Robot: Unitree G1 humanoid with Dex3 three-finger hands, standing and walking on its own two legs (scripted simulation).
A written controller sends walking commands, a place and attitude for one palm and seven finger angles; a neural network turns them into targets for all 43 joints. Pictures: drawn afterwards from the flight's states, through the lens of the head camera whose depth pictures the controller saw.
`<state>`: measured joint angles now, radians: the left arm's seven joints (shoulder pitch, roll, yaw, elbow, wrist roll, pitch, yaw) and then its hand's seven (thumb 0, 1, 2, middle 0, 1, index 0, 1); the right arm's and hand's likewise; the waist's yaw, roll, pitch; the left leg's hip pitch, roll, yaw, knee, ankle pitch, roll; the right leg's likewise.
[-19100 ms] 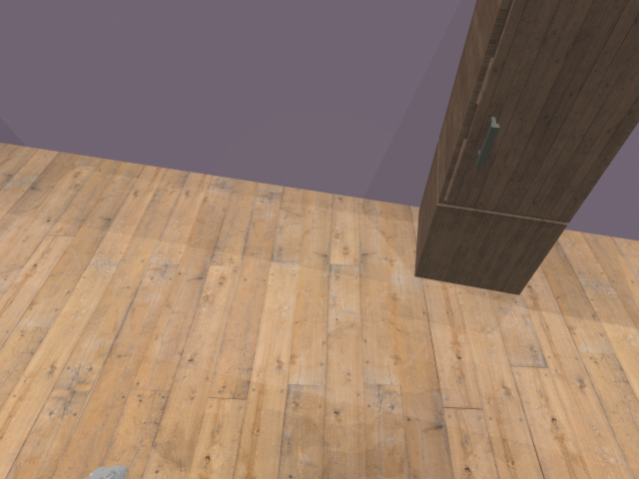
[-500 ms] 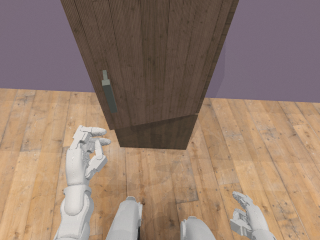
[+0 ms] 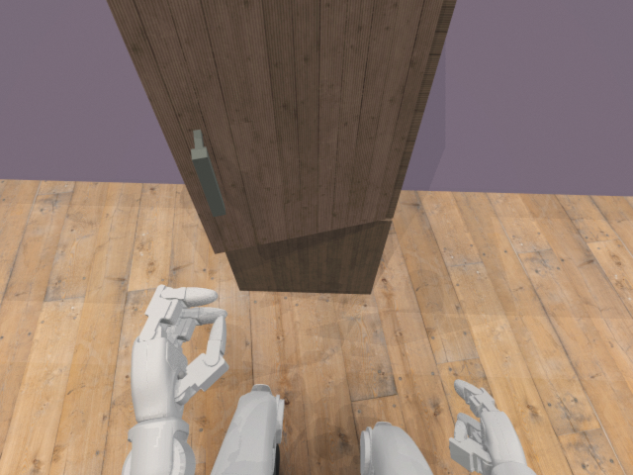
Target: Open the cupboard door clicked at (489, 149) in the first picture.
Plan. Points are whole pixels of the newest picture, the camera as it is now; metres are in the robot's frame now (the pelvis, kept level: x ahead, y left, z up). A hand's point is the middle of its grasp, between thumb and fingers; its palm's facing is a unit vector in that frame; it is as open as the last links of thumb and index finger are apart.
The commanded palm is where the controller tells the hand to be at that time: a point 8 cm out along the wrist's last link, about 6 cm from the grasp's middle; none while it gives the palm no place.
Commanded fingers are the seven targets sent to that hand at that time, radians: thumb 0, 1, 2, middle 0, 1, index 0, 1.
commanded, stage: open thumb and fingers to let go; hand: left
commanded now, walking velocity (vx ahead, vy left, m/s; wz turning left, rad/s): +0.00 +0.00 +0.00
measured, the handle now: (208, 174) +0.50 +0.19 +0.05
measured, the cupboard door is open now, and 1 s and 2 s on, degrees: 16 16 16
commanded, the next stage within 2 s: slide the hand sideways off the handle in 0.60 s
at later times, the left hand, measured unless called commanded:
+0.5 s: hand (210, 354) +0.25 +0.14 +0.04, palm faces +0.23 -0.97 +0.00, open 14.7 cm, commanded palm +0.21 +0.18 +0.04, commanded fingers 0.00 -0.50 0.30 -0.17 -0.45 -0.17 -0.45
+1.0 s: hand (200, 361) +0.24 +0.15 +0.04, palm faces +0.05 -1.00 -0.01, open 16.3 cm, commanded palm +0.21 +0.20 +0.04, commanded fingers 0.00 -0.50 0.30 -0.15 -0.30 -0.15 -0.30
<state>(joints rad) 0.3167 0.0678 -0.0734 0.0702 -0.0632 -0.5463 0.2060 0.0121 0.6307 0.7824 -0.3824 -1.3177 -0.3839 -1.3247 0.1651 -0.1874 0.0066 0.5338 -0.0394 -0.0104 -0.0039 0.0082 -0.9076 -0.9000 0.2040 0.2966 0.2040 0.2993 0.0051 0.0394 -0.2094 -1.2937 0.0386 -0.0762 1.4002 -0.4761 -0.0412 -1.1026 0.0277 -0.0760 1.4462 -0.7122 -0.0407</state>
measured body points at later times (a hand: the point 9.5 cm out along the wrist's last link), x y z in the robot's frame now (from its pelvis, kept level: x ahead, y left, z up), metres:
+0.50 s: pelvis +0.02 +0.00 +0.01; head +0.10 +0.01 +0.45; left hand +0.23 +0.19 +0.04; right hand +0.21 -0.22 -0.09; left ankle +0.09 +0.14 -0.59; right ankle -0.01 -0.10 -0.59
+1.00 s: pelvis +0.01 +0.01 +0.00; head +0.10 +0.02 +0.45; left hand +0.23 +0.20 +0.04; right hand +0.20 -0.22 -0.09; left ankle +0.09 +0.14 -0.59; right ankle -0.01 -0.10 -0.59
